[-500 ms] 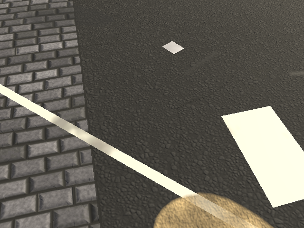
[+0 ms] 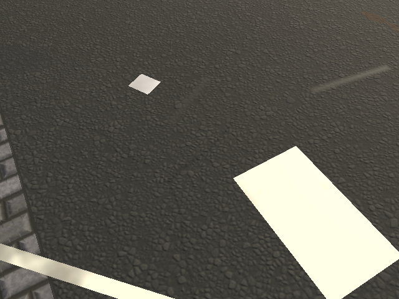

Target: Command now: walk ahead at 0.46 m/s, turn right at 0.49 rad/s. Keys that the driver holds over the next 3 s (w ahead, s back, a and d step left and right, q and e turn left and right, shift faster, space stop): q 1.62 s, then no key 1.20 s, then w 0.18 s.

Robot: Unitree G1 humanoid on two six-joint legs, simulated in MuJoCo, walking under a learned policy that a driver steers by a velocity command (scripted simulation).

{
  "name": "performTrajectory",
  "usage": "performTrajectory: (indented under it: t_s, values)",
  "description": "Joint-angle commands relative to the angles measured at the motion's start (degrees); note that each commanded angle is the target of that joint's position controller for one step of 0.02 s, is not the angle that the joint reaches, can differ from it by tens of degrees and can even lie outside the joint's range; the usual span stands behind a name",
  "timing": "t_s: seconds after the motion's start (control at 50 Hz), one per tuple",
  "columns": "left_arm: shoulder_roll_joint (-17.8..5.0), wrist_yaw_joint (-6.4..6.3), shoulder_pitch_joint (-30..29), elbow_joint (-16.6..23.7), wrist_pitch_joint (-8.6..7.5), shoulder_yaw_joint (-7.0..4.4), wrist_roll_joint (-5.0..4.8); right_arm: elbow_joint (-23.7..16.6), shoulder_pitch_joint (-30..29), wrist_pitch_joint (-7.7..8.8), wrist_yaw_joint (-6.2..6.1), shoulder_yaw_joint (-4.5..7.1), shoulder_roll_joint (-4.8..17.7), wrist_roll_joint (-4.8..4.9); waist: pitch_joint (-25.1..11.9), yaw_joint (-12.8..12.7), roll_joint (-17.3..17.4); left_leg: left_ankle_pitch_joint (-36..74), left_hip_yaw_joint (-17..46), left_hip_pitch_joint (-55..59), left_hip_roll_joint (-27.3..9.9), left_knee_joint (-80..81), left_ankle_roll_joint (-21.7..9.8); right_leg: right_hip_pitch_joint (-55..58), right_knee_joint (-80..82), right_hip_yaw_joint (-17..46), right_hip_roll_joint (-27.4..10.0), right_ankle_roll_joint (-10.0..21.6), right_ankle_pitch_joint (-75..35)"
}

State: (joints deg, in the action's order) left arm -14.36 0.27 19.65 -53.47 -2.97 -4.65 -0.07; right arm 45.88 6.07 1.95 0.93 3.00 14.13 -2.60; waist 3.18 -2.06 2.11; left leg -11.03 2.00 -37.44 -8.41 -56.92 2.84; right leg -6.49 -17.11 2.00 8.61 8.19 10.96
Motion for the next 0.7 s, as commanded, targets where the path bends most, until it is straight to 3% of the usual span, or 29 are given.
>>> performTrajectory:
  t_s: [0.02, 0.08, 0.14, 0.18, 0.2, 0.22, 0.24, 0.26, 0.28, 0.3, 0.32, 0.34, 0.38, 0.42, 0.54, 0.62, 0.7]
  values:
    - [-7.9, -0.17, 3.1, 2.8, -0.81, -1.31, 0.02, -3.9, -2.1, -0.18, 0.18, 0.55, 3.9, 0.18, -0.4, 0.1, -4.8, 6.3, -2.7, -3.2, 2.0, 6.7, 0.5, 2.3, 5.0, 11.7, -14.5, 5.6, -26.0]
    - [-6.2, -0.70, 5.2, 1.8, -0.82, -0.38, 0.20, -4.4, -4.2, 0.57, 0.44, -0.61, 2.1, 0.64, -1.2, -1.3, -5.6, 11.6, -5.5, 1.9, 4.4, 15.5, -1.5, 4.5, 1.8, 6.0, -13.1, 1.6, -42.2]
    - [-5.8, -1.17, 5.9, 1.0, -0.88, 0.39, 1.04, -4.1, -5.1, 1.26, 0.28, -1.06, 2.3, 1.17, -1.8, -2.2, -7.2, 13.3, -6.9, 7.7, 7.1, 22.0, -4.3, 7.1, 0.2, 4.5, -13.8, -0.4, -45.1]
    - [-6.9, -1.80, 3.5, 1.1, -1.18, 0.41, 1.59, -2.1, 0.8, 1.84, -0.13, -0.39, 4.8, 0.97, -3.3, 1.0, -8.1, 9.2, -6.0, 13.4, 9.0, 24.7, -6.7, 9.5, -4.8, 4.7, -15.5, -1.5, -52.0]
    - [-7.7, -2.07, 2.0, 1.2, -1.26, 0.22, 1.72, 0.1, 6.7, 2.34, -0.46, 0.12, 6.0, 0.98, -4.9, 3.7, -7.8, 8.5, -5.5, 18.0, 10.3, 27.2, -7.9, 10.7, -10.4, 4.3, -15.7, -1.9, -55.0]
    - [-8.6, -2.06, 0.1, 1.4, -1.25, 0.00, 1.30, 2.4, 13.3, 3.15, -0.75, 0.31, 6.2, 0.93, -6.8, 7.5, -5.6, 15.9, -5.2, 24.9, 10.0, 34.1, -8.8, 9.9, -19.6, 2.2, -13.9, -2.6, -51.1]
    - [-7.9, -2.13, 0.2, 3.1, -1.56, 0.29, 0.78, 3.7, 18.7, 3.68, -1.14, 0.95, 9.4, 0.48, -12.1, 8.6, -0.8, 39.8, 3.1, 36.9, 1.7, 30.6, -10.8, 1.8, -33.3, 0.3, -10.2, -3.7, -31.7]
    - [-2.3, -2.21, 10.6, 2.8, -1.16, 1.02, -0.87, 2.5, 16.8, 3.29, -0.66, 1.85, 14.0, 0.44, -19.0, 2.0, 12.6, 74.7, 22.8, 50.7, -15.1, 25.6, -22.6, -14.0, -54.2, -3.1, -0.4, -6.5, 21.6]
    - [-5.3, -2.21, 11.9, 1.5, -0.25, 0.86, 0.60, 1.8, 15.5, 2.25, -0.06, 1.88, 12.1, 3.30, -23.9, 2.0, 7.2, 69.2, 29.9, 50.3, -15.4, 30.6, -26.2, -18.0, -59.2, 1.3, -1.7, -6.8, 21.8]
    - [-6.7, -2.02, 5.9, 2.3, 0.35, 0.60, 1.67, 0.2, 10.3, 1.53, -0.02, 1.70, 9.7, 3.72, -16.6, 2.1, 1.8, 54.7, 25.1, 43.6, -12.2, 32.9, -25.1, -21.3, -61.4, 2.3, -4.3, -7.2, 17.9]
    - [-6.7, -1.75, 1.0, 3.5, 0.60, 0.64, 2.30, -0.5, 7.1, 0.88, -0.19, 0.97, 7.0, 3.38, -10.5, 2.1, -1.4, 45.2, 20.4, 36.6, -8.4, 35.6, -22.7, -22.9, -58.7, 2.1, -6.1, -7.5, 15.3]
    - [-6.4, -1.41, -1.6, 4.5, 1.15, 0.64, 2.31, -0.2, 6.8, 0.48, -0.52, 0.66, 6.0, 3.09, -7.4, 1.6, -1.6, 40.9, 17.4, 32.3, -5.7, 37.5, -20.6, -22.9, -56.0, 2.0, -7.5, -7.9, 13.9]
    - [-4.9, -1.12, -0.7, 5.1, 3.03, 0.97, 2.24, 0.7, 8.0, -0.21, -0.81, 0.83, 6.4, 2.79, -6.9, 0.2, 0.6, 33.6, 14.2, 26.1, -2.1, 39.6, -17.9, -18.7, -50.7, 1.3, -8.0, -8.8, 12.4]
    - [-4.0, -1.37, -0.4, 5.4, 4.11, 1.25, 2.02, 0.4, 8.0, -0.59, -0.71, 1.51, 8.0, 2.22, -8.2, -0.2, 1.6, 27.2, 13.8, 23.5, -0.5, 40.3, -17.0, -17.3, -48.0, 0.5, -7.3, -9.6, 12.2]
    - [-5.1, -2.11, -7.8, 8.2, 5.49, 1.07, 1.81, -1.1, 8.6, -2.81, -0.94, 2.90, 9.9, 1.73, -6.2, 2.7, 5.2, -9.0, 20.8, 21.3, 1.6, 45.2, -14.6, -21.1, -37.8, 1.0, -7.8, -10.8, 10.3]
    - [-5.0, -2.50, -10.0, 9.4, 4.96, 1.30, 1.16, -1.7, 9.4, -3.69, -1.05, 3.60, 10.4, 1.45, -5.7, 4.1, 5.2, -12.1, 25.0, 23.0, 1.4, 44.9, -14.0, -20.9, -32.5, 1.8, -7.0, -10.4, 11.1]
    - [-4.9, -2.93, -8.5, 10.0, 3.88, 1.70, 0.19, -2.4, 8.0, -4.39, -0.69, 3.96, 10.3, 1.14, -5.8, 3.8, 6.1, -9.2, 28.1, 22.4, 2.1, 44.1, -13.3, -14.9, -23.9, 1.9, -4.8, -8.6, 13.4]
